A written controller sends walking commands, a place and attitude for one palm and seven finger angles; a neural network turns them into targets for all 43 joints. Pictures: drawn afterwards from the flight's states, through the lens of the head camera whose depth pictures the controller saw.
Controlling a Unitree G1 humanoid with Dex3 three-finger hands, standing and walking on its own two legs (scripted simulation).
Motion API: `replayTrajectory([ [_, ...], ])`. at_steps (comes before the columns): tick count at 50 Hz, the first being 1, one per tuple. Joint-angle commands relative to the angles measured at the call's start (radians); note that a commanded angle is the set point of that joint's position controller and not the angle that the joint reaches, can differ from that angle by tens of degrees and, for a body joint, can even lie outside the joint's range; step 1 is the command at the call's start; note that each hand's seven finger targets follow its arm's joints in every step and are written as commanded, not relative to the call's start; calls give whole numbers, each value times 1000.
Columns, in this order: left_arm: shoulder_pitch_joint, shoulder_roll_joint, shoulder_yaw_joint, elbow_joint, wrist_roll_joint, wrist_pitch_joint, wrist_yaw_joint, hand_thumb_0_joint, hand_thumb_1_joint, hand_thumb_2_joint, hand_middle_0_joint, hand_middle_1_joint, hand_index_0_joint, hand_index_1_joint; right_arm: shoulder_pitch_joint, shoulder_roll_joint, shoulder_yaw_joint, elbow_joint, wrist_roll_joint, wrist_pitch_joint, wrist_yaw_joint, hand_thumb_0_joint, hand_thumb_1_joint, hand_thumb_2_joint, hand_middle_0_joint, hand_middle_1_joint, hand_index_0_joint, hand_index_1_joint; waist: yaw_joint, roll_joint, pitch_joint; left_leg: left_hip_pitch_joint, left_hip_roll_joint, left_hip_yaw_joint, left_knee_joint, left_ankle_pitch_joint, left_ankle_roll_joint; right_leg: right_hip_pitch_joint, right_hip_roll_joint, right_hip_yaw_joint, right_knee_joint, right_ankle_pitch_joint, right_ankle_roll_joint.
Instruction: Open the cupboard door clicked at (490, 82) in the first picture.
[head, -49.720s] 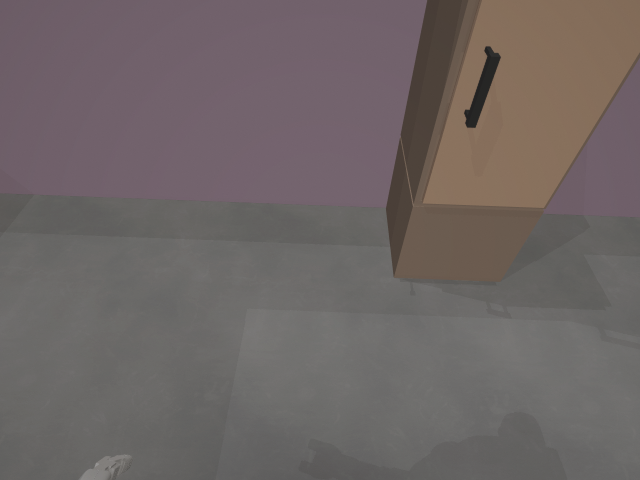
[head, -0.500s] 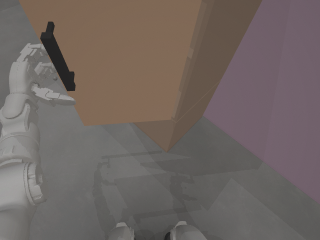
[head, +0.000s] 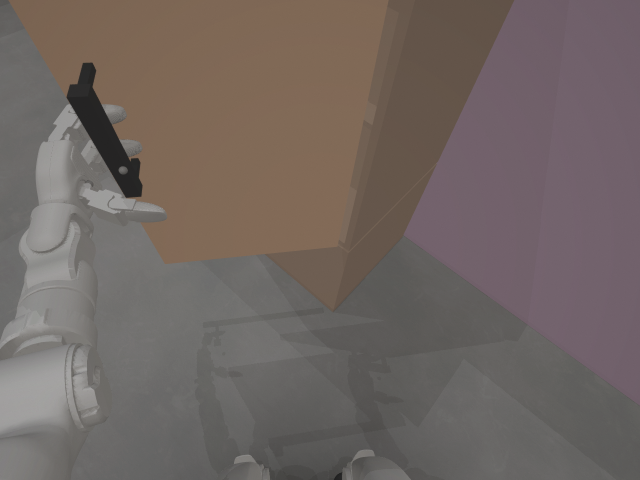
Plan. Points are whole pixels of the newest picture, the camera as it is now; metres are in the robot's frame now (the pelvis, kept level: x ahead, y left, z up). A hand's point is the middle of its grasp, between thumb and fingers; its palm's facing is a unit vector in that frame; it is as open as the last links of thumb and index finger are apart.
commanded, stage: slide the fingers in behind the handle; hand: left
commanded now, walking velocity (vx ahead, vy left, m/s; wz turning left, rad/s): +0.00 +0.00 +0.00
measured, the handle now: (112, 136) +0.53 +0.24 +0.09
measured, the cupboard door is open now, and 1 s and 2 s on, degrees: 50 51 78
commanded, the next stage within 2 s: close the thumb around the handle in 0.42 s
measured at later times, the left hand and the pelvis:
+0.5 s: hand (129, 171) +0.47 +0.21 +0.09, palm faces +0.09 -1.00 +0.00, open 14.0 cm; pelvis -0.01 +0.00 +0.00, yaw +1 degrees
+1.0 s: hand (132, 170) +0.47 +0.21 +0.09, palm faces +0.11 -0.99 +0.00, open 8.0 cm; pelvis +0.00 +0.00 +0.00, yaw +1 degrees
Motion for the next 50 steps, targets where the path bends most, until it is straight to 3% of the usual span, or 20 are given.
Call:
replayTrajectory([
  [1, -419, 197, -11, -229, -7, -82, 14, 0, -500, 300, -300, -1200, -300, -1200, 109, -166, -70, -57, -4, -23, -1, 0, -900, -900, 200, 300, 200, 300, -2, 95, -413, 335, -19, -85, -76, 443, -7, 151, 29, 38, -65, 374, 4],
  [5, -393, 241, 22, -188, 2, -52, 24, 0, -500, 300, -300, -1200, -300, -1200, 99, -171, -65, -66, 0, -16, -5, 0, -900, -900, 200, 300, 200, 300, 13, 75, -383, 289, -26, -79, -89, 409, -5, 177, 22, 41, -69, 366, 3],
  [8, -441, 213, -16, -178, 12, -46, 27, 0, -500, 300, -300, -1200, -300, -1200, 92, -167, -61, -69, 0, -19, -8, 0, -900, -900, 200, 300, 200, 300, -6, 61, -352, 265, -28, -80, -93, 355, -1, 164, 21, 44, -76, 333, 5],
  [9, -458, 229, -3, -186, 11, -55, 28, 0, -500, 300, -300, -1200, -300, -1200, 94, -169, -61, -68, -1, -21, -9, 0, -900, -900, 200, 300, 200, 300, -9, 45, -348, 265, -28, -83, -90, 355, 1, 169, 21, 45, -76, 333, 4],
  [11, -459, 236, 8, -193, 6, -70, 30, 0, -500, 300, -300, -1200, -300, -1200, 87, -169, -61, -67, -1, -25, -12, 0, -900, -900, 200, 300, 200, 300, 0, 66, -385, 280, -29, -82, -87, 354, -4, 174, 20, 49, -72, 331, 4],
  [13, -480, 215, -6, -189, -2, -82, 25, 0, -500, 300, -300, -1200, -300, -1200, 83, -170, -61, -63, -1, -32, -12, 0, -900, -900, 200, 300, 200, 300, -10, 65, -388, 286, -28, -83, -83, 337, -5, 155, 21, 49, -74, 310, 5],
  [16, -519, 242, -2, -172, 4, -89, 23, 0, -500, 300, -300, -1200, -300, -1200, 84, -175, -58, -53, -1, -35, -15, 0, -900, -900, 200, 300, 200, 300, -21, 60, -380, 270, -27, -91, -82, 310, -3, 144, 19, 51, -71, 286, 7],
  [17, -506, 243, -1, -166, 11, -87, 23, 0, -500, 300, -300, -1200, -300, -1200, 83, -174, -58, -56, -2, -35, -15, 0, -900, -900, 200, 300, 200, 300, -9, 99, -392, 280, -29, -92, -84, 319, -7, 142, 18, 50, -67, 286, 3],
  [19, -523, 222, -21, -154, 15, -83, 22, 0, -500, 300, -300, -1200, -300, -1200, 90, -174, -57, -52, -4, -37, -15, 0, -900, -900, 200, 300, 200, 300, -22, 98, -394, 297, -27, -99, -79, 329, -7, 115, 19, 43, -63, 279, 2],
  [20, -523, 269, 14, -162, 20, -84, 28, 0, -500, 300, -300, -1200, -300, -1200, 93, -178, -58, -49, -5, -36, -16, 0, -900, -900, 200, 300, 200, 300, -9, 98, -413, 297, -24, -101, -78, 343, -8, 123, 18, 44, -59, 288, 3],
  [21, -522, 219, -28, -157, 19, -79, 26, 0, -500, 300, -300, -1200, -300, -1200, 87, -173, -56, -54, -3, -36, -14, 0, -900, -900, 200, 300, 200, 300, -18, 127, -405, 310, -26, -102, -81, 336, -11, 103, 19, 40, -62, 272, 2],
  [23, -531, 227, -18, -132, 15, -70, 33, 0, -500, 300, -300, -1200, -300, -1200, 91, -178, -56, -48, -4, -38, -15, 0, -900, -900, 200, 300, 200, 300, -25, 87, -379, 290, -23, -105, -82, 313, -9, 93, 21, 38, -69, 253, 4],
  [26, -559, 209, -31, -143, 17, -73, 41, 0, -500, 300, -300, -1200, -300, -1200, 99, -178, -57, -47, -6, -41, -14, 0, -900, -900, 200, 300, 200, 300, -26, 102, -403, 311, -23, -113, -84, 316, -12, 84, 22, 35, -64, 244, 2],
  [33, -548, 197, -33, -153, 23, -84, 57, 0, -108, 468, -328, -1242, -328, -1242, 120, -179, -63, -37, -13, -40, -5, 0, -900, -900, 200, 300, 200, 300, -25, 93, -440, 335, -20, -112, -76, 373, -13, 92, 26, 32, -59, 281, 3],
  [37, -493, 204, -17, -191, 20, -94, 54, 0, 116, 564, -344, -1266, -344, -1266, 120, -176, -68, -42, -12, -34, 0, 0, -900, -900, 200, 300, 200, 300, -4, 104, -463, 353, -19, -103, -73, 428, -14, 123, 28, 33, -57, 332, 0],
  [41, -496, 167, -50, -189, 17, -94, 52, 0, 340, 660, -360, -1290, -360, -1290, 113, -171, -66, -38, -9, -30, 2, 0, -900, -900, 200, 300, 200, 300, -15, 106, -407, 344, -20, -101, -79, 415, -13, 112, 30, 30, -64, 327, 0],
  [42, -480, 204, -18, -181, 17, -91, 55, 0, 396, 684, -364, -1296, -364, -1296, 116, -177, -68, -38, -8, -28, -1, 0, -900, -900, 200, 300, 200, 300, -8, 81, -401, 329, -19, -102, -81, 402, -12, 117, 30, 31, -65, 322, -1],
  [43, -505, 179, -49, -183, 20, -88, 54, 0, 452, 708, -368, -1302, -368, -1302, 110, -173, -65, -40, -7, -27, -2, 0, -900, -900, 200, 300, 200, 300, -24, 81, -381, 315, -21, -98, -86, 377, -9, 113, 29, 34, -71, 311, 3],
  [44, -514, 191, -31, -176, 16, -89, 56, 0, 508, 732, -372, -1308, -372, -1308, 114, -174, -66, -36, -9, -28, -4, 0, -900, -900, 200, 300, 200, 300, -24, 64, -373, 307, -23, -99, -84, 366, -5, 118, 29, 35, -72, 307, 1],
  [50, -475, 202, -15, -205, 12, -101, 46, 0, 844, 876, -396, -1344, -396, -1344, 107, -169, -66, -41, -9, -31, -5, 0, -900, -900, 200, 300, 200, 300, 2, 107, -447, 350, -24, -97, -78, 439, -12, 149, 25, 37, -58, 361, 0],
])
